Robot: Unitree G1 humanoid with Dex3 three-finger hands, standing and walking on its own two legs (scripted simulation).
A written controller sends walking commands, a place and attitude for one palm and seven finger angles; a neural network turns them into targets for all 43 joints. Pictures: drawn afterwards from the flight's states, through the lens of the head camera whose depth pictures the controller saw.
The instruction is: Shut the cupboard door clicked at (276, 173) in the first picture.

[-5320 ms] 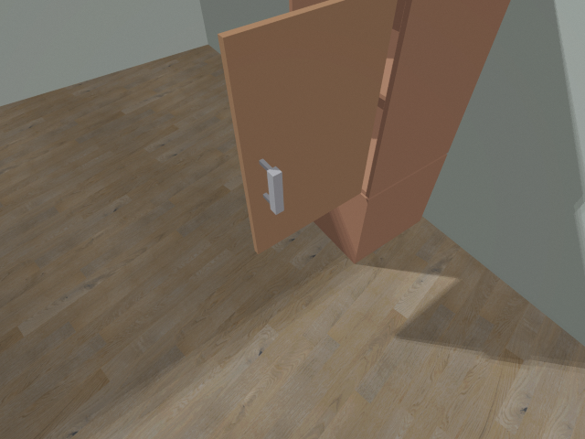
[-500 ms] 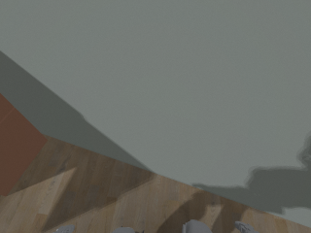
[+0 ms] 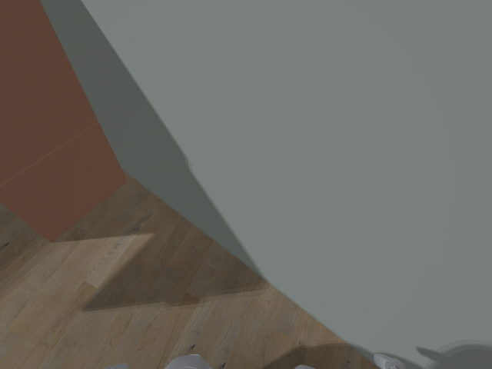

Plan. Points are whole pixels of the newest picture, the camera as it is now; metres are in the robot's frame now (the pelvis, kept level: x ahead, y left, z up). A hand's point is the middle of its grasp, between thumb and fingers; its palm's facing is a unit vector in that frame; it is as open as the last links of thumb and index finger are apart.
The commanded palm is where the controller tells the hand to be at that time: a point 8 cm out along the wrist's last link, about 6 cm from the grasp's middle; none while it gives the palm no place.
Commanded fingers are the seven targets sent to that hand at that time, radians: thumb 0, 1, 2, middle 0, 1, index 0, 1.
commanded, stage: turn to face it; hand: left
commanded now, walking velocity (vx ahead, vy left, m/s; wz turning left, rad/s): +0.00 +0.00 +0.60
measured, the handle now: out of the picture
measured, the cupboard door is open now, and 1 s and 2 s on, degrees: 91 91 91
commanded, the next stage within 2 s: take the last steps up to it in 1.46 s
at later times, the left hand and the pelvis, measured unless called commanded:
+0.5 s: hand out of the picture +0.08 +0.17 -0.13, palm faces +0.26 -0.92 -0.30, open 7.4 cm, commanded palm none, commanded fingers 0.00 0.90 0.90 -0.20 -0.30 -0.20 -0.30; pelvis +0.02 -0.06 +0.01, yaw +18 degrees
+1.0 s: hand out of the picture -0.01 +0.18 -0.14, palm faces +0.58 -0.76 -0.30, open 7.4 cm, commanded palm none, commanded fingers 0.00 0.90 0.90 -0.20 -0.30 -0.20 -0.30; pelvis +0.04 -0.06 +0.01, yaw +36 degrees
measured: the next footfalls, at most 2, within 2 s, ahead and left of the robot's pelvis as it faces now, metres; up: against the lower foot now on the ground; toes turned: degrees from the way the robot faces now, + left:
right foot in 0.38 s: +0.07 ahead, -0.16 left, +0.00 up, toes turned +10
left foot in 0.72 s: +0.02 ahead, +0.08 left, +0.00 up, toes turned +32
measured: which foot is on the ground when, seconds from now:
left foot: down 0.00-0.36, up 0.38-0.70, down 0.72-1.00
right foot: up 0.00-0.36, down 0.38-0.72, up 0.74-1.00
